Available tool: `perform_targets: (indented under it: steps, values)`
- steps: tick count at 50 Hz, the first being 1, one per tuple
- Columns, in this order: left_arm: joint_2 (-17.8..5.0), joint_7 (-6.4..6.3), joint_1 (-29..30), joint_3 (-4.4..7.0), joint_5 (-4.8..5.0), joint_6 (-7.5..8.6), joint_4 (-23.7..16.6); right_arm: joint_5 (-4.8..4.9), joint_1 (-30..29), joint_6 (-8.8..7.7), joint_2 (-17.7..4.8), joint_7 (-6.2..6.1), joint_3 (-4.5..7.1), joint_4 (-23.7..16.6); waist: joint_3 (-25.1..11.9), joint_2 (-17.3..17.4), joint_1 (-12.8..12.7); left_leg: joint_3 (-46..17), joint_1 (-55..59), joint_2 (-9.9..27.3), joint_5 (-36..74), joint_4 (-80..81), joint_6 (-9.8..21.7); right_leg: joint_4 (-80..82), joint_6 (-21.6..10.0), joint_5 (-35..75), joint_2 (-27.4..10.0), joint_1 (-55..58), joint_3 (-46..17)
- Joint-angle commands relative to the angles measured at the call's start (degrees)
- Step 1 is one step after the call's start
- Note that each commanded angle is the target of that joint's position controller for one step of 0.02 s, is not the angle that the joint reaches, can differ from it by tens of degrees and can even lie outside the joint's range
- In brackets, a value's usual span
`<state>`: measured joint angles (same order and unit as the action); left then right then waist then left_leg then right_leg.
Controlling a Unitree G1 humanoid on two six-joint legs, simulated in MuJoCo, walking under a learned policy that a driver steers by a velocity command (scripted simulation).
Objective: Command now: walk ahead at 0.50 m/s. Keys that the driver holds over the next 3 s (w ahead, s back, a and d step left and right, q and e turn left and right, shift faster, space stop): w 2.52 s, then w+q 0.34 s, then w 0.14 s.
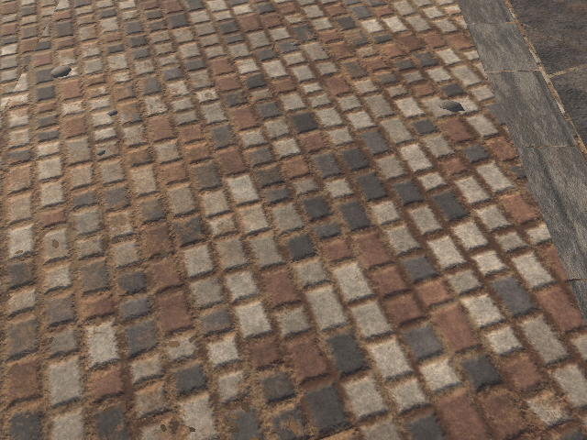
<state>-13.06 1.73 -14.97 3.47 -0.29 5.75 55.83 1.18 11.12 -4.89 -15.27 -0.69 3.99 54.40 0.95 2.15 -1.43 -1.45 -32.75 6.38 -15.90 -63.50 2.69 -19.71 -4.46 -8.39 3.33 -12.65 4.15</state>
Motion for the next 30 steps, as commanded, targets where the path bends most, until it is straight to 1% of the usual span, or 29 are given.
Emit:
perform_targets:
  steps: [1, 3, 5, 7, 10, 12, 14, 15, 16, 17, 18, 19, 20, 21, 22, 23, 24, 25, 26, 27, 29, 30]
  values:
    - [-8.3, -1.01, 0.2, 1.48, 0.02, 0.92, -2.4, -0.64, 0.8, 0.54, -2.9, -0.34, 0.92, -2.7, -0.3, -4.7, 1.9, -1.9, -6.6, 3.2, 6.9, 6.1, -1.4, 12.8, -9.6, 9.5, -16.7, 3.3, -14.2]
    - [-8.4, -1.62, -1.6, 1.42, 0.17, 0.52, -1.9, -0.90, -2.9, 0.45, -2.6, -0.12, 0.91, -3.8, 0.4, -4.7, 1.1, -1.5, -8.5, 2.9, 13.2, 12.5, -2.1, 13.2, -8.7, 10.9, -15.8, 4.6, -11.9]
    - [-8.4, -1.91, -2.9, 1.31, 0.43, 0.27, -1.5, -0.76, -6.4, 0.22, -1.9, 0.29, 0.65, -4.8, 1.1, -5.2, 0.1, -0.4, -7.4, 1.8, 18.8, 19.4, -2.2, 13.4, -7.4, 11.2, -14.2, 4.9, -9.1]
    - [-8.7, -2.04, -5.0, 1.31, 0.73, 0.15, -0.8, -0.52, -10.5, 0.02, -1.3, 0.70, 0.21, -5.8, 2.1, -5.3, -1.3, 1.0, -5.9, 0.4, 22.0, 25.1, -2.1, 13.6, -6.7, 10.2, -13.7, 5.8, -7.6]
    - [-9.1, -2.09, -8.1, 1.48, 1.05, -0.40, 0.8, -0.09, -15.2, -0.20, -1.3, 1.53, -0.27, -7.4, 3.7, -5.3, -2.9, 1.6, -6.5, -0.7, 21.3, 30.1, -1.7, 12.2, -6.7, 9.7, -15.4, 10.8, -7.3]
    - [-9.4, -2.25, -9.3, 1.76, 1.18, -1.02, 1.6, 0.10, -17.4, -0.55, -1.7, 2.27, -0.42, -8.7, 4.4, -5.6, -3.1, 1.4, -7.5, -1.1, 18.4, 32.3, -0.8, 10.1, -6.5, 11.5, -17.3, 14.9, -7.7]
    - [-10.2, -2.50, -8.7, 2.16, 1.34, -1.56, 1.9, 0.22, -16.6, -0.94, -2.9, 2.88, -0.18, -9.1, 3.7, -6.5, -1.7, 1.7, -5.0, -1.9, 14.3, 34.0, 0.7, 7.3, -5.6, 16.4, -18.8, 17.6, -8.0]
    - [-10.7, -2.58, -7.6, 2.35, 1.35, -1.78, 1.6, 0.21, -14.2, -1.09, -4.0, 2.97, 0.27, -8.7, 2.1, -7.3, 0.0, 2.6, -0.6, -3.2, 12.3, 34.5, 1.5, 4.6, -4.9, 23.2, -18.8, 18.1, -7.6]
    - [-11.0, -2.63, -6.1, 2.42, 1.46, -2.04, 1.3, 0.02, -9.1, -1.18, -5.5, 2.89, 1.11, -7.3, -1.1, -7.8, 3.1, 4.5, 7.2, -5.2, 11.8, 35.4, 2.6, -1.1, -3.9, 32.7, -17.6, 17.5, -6.3]
    - [-9.7, -2.62, -5.4, 1.91, 1.30, -2.27, 0.9, -0.19, 0.7, -1.14, -8.2, 2.56, 2.58, -4.1, -6.8, -6.7, 7.4, 5.0, 20.7, -6.2, 13.1, 35.4, 4.3, -12.0, -2.3, 36.2, -14.5, 13.7, -4.0]
    - [-7.8, -2.63, -6.1, 0.97, 0.24, -2.25, -0.5, -0.97, 11.4, -1.02, -12.7, 1.96, 3.80, -1.9, -15.5, 0.2, 10.2, -7.6, 38.9, 4.7, 13.9, 33.9, 8.1, -30.6, -0.3, 19.6, -10.7, 0.9, -1.4]
    - [0.2, -1.90, -13.1, -1.16, 0.40, -0.91, -0.4, -0.92, 14.0, -0.77, -15.3, 2.37, 4.15, -0.6, -22.3, 15.4, 6.0, -35.2, 56.2, 16.4, 1.9, 41.6, 16.8, -49.3, 3.0, -20.7, 0.3, -21.5, -3.7]
    - [-5.8, -1.62, -9.1, 0.11, 1.68, 0.44, -0.1, -0.56, 13.1, -0.89, -9.9, 2.44, 2.52, -1.2, -20.6, 9.6, 8.0, -38.3, 54.8, 15.0, -3.9, 45.6, 14.6, -56.2, 1.8, -24.6, -2.2, -27.7, -11.5]
    - [-8.6, -1.48, -3.8, 0.89, 2.91, 1.24, -1.9, -0.45, 8.0, -1.14, -7.7, 2.27, 1.83, -2.1, -12.8, 7.2, 7.2, -29.9, 47.7, 13.4, -1.5, 46.4, 12.1, -56.9, 0.8, -19.8, -5.0, -31.3, -10.4]
    - [-8.5, -1.92, -0.9, 0.92, 2.81, 1.41, -2.5, -0.82, 3.1, -1.26, -6.6, 2.28, 1.31, -3.3, -8.4, 2.1, 5.3, -23.3, 38.9, 11.5, 4.6, 47.8, 11.0, -54.5, 0.7, -14.2, -8.2, -29.2, -8.7]
    - [-8.2, -2.32, 0.4, 1.37, 1.93, 1.09, -2.6, -1.43, 0.3, -1.41, -5.1, 2.45, 0.92, -3.6, -5.1, 0.5, 3.7, -18.6, 31.5, 9.7, 9.4, 49.6, 10.6, -51.3, 0.9, -10.9, -9.9, -26.7, -8.2]
    - [-7.3, -2.42, -0.9, 1.56, 1.67, 0.32, -2.4, -2.01, -0.6, -1.63, -3.7, 2.58, 0.46, -3.4, -4.6, 1.9, 1.7, -15.5, 27.3, 8.2, 11.6, 51.1, 10.0, -49.1, 0.8, -8.7, -11.5, -22.9, -8.7]
    - [-6.0, -2.45, -2.0, 1.52, 1.64, -0.43, -2.1, -1.96, -0.5, -1.67, -3.2, 2.68, 0.34, -3.0, -4.2, 2.5, 0.9, -13.6, 25.1, 7.3, 11.9, 52.7, 10.1, -47.3, 0.9, -7.9, -11.8, -21.1, -8.6]
    - [-5.1, -2.52, -2.4, 1.48, 1.64, -1.01, -1.9, -1.69, 0.3, -1.74, -3.6, 2.53, 0.40, -2.6, -3.4, 2.4, 0.4, -11.8, 23.7, 6.9, 12.4, 54.0, 10.5, -45.4, 1.3, -7.5, -12.2, -20.8, -8.2]
    - [-4.9, -2.61, -1.4, 1.52, 1.49, -1.41, -2.3, -1.56, 1.2, -1.83, -4.6, 2.22, 0.60, -2.1, -2.3, 2.2, 0.3, -10.6, 22.8, 6.8, 13.1, 55.2, 10.8, -43.3, 1.8, -6.0, -12.5, -21.8, -7.9]
    - [-5.3, -2.74, 2.9, 1.72, 0.93, -1.74, -3.8, -1.54, 3.2, -1.76, -6.3, 1.42, 0.97, -1.4, -0.5, 0.9, 1.0, -9.1, 23.3, 7.0, 14.5, 56.7, 11.2, -37.7, 3.0, -0.9, -12.9, -26.0, -7.7]
    - [-5.4, -2.70, 4.9, 1.78, 0.71, -1.74, -4.5, -1.49, 4.2, -1.59, -6.5, 1.06, 1.00, -1.1, 0.1, 0.6, 1.5, -8.4, 24.2, 6.9, 15.1, 57.1, 10.9, -34.7, 3.6, 2.0, -12.8, -27.7, -7.6]
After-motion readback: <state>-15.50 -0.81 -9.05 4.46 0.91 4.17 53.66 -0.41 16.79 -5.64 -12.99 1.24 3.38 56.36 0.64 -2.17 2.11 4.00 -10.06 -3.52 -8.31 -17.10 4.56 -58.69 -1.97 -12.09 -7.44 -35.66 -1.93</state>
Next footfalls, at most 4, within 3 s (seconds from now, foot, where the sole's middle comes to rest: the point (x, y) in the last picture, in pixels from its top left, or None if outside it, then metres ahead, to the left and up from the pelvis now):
0.34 left None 0.38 0.16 -0.78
0.92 right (355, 358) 0.69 -0.08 -0.78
1.48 left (264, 254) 1.01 0.16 -0.78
2.02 right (347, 177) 1.31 -0.08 -0.78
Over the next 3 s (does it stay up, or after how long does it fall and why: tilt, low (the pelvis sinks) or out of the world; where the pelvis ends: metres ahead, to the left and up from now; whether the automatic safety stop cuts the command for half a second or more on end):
stays up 1.69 0.06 0.00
